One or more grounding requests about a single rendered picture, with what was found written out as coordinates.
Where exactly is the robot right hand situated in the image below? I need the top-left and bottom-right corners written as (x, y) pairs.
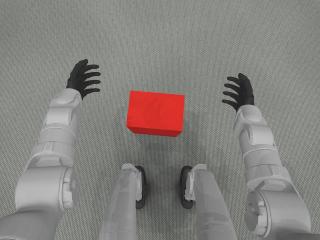
top-left (222, 73), bottom-right (255, 113)

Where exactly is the robot left upper arm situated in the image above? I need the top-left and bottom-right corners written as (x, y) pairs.
top-left (0, 165), bottom-right (79, 240)

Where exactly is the right robot forearm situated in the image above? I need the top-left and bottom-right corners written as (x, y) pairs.
top-left (233, 104), bottom-right (311, 231)

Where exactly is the carton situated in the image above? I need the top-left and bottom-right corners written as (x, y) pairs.
top-left (126, 90), bottom-right (185, 137)

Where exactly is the robot right upper arm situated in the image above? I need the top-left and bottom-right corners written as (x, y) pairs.
top-left (244, 189), bottom-right (320, 240)

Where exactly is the robot thigh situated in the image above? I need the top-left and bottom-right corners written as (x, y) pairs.
top-left (187, 169), bottom-right (238, 240)
top-left (98, 168), bottom-right (142, 240)

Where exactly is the right robot thigh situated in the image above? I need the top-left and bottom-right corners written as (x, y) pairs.
top-left (187, 169), bottom-right (238, 240)

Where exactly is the left robot thigh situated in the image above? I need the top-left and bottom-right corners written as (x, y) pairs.
top-left (98, 168), bottom-right (142, 240)

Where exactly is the robot left hand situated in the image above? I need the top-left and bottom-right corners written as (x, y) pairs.
top-left (66, 59), bottom-right (101, 100)

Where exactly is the left robot forearm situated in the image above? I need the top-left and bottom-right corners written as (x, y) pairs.
top-left (14, 88), bottom-right (83, 209)

